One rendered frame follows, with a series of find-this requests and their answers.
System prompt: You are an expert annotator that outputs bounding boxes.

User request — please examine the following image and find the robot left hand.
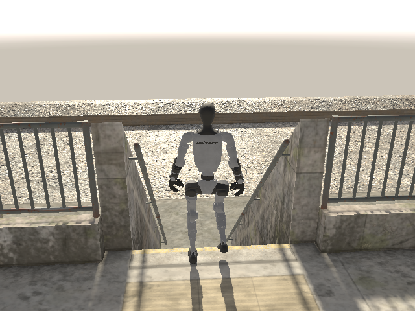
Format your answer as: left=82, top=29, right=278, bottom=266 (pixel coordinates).
left=169, top=179, right=184, bottom=192

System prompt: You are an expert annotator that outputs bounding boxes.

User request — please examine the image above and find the left robot upper arm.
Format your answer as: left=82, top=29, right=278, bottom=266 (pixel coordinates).
left=175, top=131, right=194, bottom=167

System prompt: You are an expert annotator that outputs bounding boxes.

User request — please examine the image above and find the robot left forearm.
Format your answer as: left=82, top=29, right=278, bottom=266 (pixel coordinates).
left=169, top=157, right=182, bottom=181

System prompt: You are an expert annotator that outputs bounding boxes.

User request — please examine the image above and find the robot right hand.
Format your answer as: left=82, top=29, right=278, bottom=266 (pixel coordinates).
left=230, top=182, right=245, bottom=196

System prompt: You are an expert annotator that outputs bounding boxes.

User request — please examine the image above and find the robot torso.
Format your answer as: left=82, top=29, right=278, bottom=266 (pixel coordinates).
left=192, top=129, right=223, bottom=194

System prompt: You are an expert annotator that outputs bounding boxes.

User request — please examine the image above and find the robot right forearm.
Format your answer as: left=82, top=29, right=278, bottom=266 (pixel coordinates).
left=231, top=158, right=244, bottom=184

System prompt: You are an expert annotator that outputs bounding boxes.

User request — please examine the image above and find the left robot foot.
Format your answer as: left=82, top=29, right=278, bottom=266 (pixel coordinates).
left=188, top=248, right=198, bottom=264

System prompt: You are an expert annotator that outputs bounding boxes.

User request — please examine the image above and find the right robot upper arm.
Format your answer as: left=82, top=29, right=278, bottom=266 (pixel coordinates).
left=221, top=131, right=238, bottom=168

